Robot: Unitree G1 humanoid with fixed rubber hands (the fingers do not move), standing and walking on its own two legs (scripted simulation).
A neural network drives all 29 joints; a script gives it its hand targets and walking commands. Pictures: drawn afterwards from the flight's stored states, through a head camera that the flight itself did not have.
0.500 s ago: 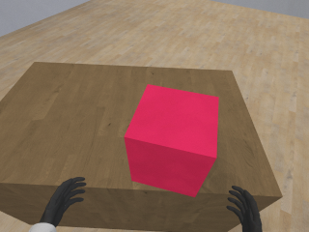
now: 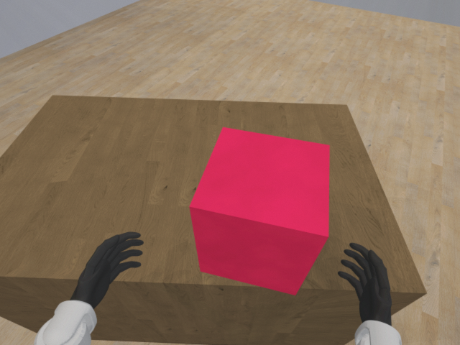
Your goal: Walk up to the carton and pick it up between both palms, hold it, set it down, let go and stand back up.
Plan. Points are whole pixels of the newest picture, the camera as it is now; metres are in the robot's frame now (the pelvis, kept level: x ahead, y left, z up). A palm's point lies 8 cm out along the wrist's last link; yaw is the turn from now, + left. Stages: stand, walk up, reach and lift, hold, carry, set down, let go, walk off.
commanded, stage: reach and lift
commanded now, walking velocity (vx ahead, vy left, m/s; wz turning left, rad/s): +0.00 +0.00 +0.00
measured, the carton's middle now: (260, 213) +0.37 -0.03 -0.01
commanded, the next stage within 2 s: none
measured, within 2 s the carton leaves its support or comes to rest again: neither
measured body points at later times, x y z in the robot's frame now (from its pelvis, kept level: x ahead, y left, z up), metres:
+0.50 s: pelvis +0.00 -0.01 +0.00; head -0.01 +0.00 +0.45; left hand +0.28 +0.23 +0.10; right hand +0.23 -0.21 +0.09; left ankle +0.01 +0.10 -0.75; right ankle -0.03 -0.14 -0.75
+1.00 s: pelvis -0.01 +0.00 +0.00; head -0.01 +0.02 +0.45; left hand +0.37 +0.22 +0.15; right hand +0.30 -0.22 +0.14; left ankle +0.01 +0.10 -0.75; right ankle -0.03 -0.14 -0.75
